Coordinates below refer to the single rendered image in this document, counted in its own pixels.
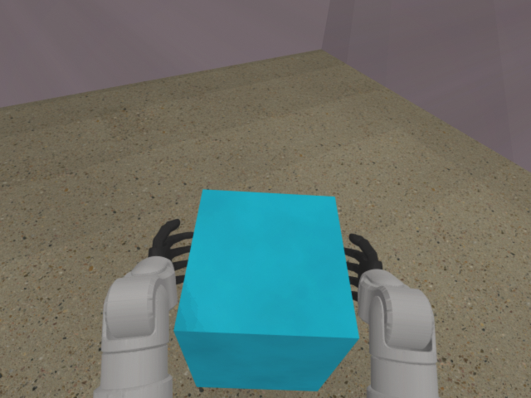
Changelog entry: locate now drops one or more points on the carton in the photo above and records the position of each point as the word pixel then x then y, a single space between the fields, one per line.
pixel 266 300

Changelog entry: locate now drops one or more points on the robot left hand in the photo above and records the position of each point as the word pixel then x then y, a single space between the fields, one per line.
pixel 163 241

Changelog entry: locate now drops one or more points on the robot right hand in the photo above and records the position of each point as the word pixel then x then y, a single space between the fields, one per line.
pixel 368 259

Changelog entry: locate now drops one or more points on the right robot forearm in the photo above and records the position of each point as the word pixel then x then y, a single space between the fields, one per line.
pixel 402 337

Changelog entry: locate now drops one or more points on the left robot forearm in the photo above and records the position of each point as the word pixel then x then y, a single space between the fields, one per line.
pixel 135 332

